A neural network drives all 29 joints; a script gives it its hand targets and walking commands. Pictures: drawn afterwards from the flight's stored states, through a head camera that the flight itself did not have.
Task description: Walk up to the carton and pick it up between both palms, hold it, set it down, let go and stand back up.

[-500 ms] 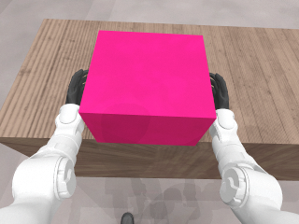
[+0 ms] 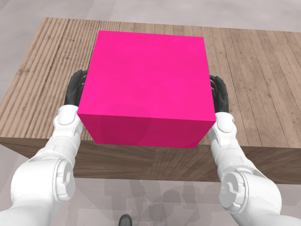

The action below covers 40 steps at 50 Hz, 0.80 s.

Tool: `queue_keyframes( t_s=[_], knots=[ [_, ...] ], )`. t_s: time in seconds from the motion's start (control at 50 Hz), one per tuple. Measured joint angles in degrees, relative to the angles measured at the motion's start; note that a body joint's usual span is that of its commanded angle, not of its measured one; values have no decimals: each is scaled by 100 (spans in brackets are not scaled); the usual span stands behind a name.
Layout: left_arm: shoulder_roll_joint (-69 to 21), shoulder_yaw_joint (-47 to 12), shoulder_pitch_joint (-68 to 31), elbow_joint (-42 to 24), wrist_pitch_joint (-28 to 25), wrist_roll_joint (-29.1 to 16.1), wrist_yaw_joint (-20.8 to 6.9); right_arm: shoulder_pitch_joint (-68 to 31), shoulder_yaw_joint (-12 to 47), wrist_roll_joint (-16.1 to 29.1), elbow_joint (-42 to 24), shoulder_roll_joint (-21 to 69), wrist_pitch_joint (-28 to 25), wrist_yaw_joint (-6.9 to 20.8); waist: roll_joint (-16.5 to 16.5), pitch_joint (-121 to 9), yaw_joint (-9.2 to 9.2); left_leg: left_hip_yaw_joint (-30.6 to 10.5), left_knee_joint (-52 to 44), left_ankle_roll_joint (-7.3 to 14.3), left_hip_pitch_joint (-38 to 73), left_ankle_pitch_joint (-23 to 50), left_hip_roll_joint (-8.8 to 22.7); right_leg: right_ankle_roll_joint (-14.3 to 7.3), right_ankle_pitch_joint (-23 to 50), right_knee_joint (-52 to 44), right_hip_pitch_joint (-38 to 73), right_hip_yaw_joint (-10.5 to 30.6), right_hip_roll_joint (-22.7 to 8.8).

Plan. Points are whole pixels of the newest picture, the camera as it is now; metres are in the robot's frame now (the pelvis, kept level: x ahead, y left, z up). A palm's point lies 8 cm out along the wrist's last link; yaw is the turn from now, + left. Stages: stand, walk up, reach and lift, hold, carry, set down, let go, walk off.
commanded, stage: reach and lift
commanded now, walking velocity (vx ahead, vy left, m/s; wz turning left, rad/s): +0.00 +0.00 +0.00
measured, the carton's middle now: (148, 91) +0.49 +0.03 +0.01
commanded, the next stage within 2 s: none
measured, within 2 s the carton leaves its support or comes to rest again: leaves its support in 1.32 s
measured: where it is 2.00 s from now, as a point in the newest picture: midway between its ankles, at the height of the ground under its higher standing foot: outside the picture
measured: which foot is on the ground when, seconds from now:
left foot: down 0.00-1.00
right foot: down 0.00-1.00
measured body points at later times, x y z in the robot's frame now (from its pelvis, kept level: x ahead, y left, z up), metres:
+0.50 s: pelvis -0.02 +0.00 +0.00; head +0.11 +0.01 +0.43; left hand +0.42 +0.23 +0.04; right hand +0.44 -0.16 +0.03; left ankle +0.03 +0.11 -0.74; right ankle -0.05 -0.12 -0.74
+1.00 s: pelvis -0.01 +0.00 -0.01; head +0.11 +0.01 +0.42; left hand +0.42 +0.23 +0.03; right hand +0.44 -0.16 +0.03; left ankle +0.03 +0.11 -0.74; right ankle -0.05 -0.12 -0.74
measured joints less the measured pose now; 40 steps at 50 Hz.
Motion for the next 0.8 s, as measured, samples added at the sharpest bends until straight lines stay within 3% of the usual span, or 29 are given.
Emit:
queue_keyframes(
  t_s=[0.08,0.22,0.38,0.8],
  knots=[
    [-9,-29,56,-47,-100,67,24,36,-54,-130,104,-1,-266,-56,-8,-95,38,8,-8,-16,-87,14,23,-4,34,-36,-80,11,21],
    [-86,119,188,-139,-624,325,76,44,-237,-326,492,-52,-1189,-124,8,-240,131,8,-82,-35,-284,112,69,-23,158,-147,-268,14,70],
    [-65,244,111,-10,-968,386,82,-130,-307,-407,782,-118,-1601,-168,16,-310,110,1,-224,-14,-461,282,44,-26,215,-88,-533,-3,49],
    [-109,-552,149,120,-1027,-509,313,-489,761,515,1538,-553,-1685,-158,163,-737,198,-16,168,30,-1117,162,89,3,184,147,-1113,-11,79]
  ],
)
